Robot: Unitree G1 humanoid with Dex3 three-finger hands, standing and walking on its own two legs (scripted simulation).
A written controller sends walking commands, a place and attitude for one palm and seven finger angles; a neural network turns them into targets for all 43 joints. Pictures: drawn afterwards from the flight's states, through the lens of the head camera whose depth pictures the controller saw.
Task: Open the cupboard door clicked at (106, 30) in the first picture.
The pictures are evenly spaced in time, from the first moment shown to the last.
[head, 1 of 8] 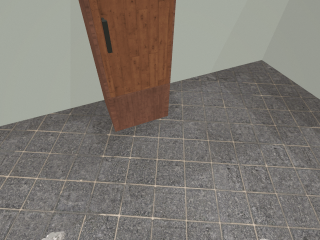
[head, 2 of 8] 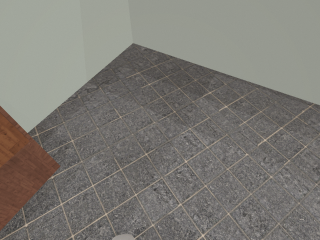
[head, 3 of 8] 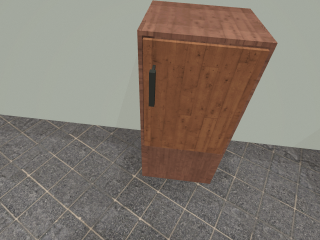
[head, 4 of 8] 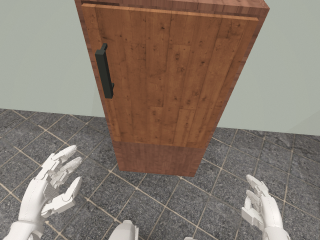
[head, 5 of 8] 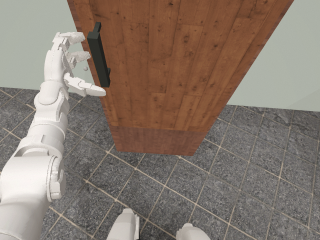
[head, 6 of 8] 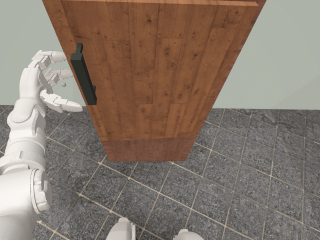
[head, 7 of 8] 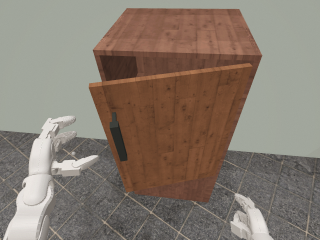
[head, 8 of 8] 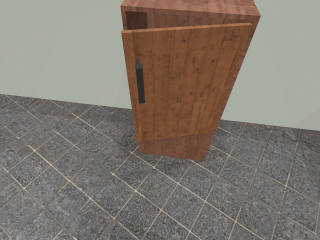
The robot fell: no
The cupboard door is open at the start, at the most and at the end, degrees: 0 18 18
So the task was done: no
